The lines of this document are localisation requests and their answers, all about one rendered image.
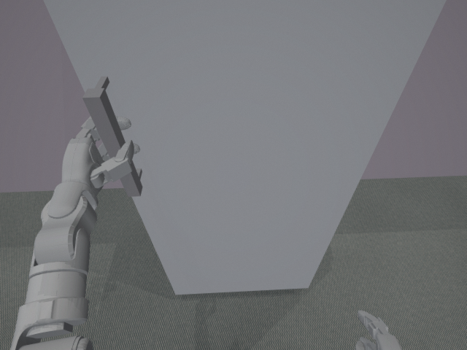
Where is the left robot hand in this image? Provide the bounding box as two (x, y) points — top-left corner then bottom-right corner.
(61, 116), (140, 195)

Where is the robot left upper arm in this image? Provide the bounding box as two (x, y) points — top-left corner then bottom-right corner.
(18, 335), (93, 350)

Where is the right robot hand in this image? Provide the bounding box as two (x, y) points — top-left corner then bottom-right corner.
(355, 310), (403, 350)

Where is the fridge door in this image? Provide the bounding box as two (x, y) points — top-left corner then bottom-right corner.
(43, 0), (446, 295)

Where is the handle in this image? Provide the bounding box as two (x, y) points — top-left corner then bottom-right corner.
(82, 77), (142, 197)

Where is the left robot forearm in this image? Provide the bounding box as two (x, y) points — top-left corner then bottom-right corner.
(10, 182), (99, 350)

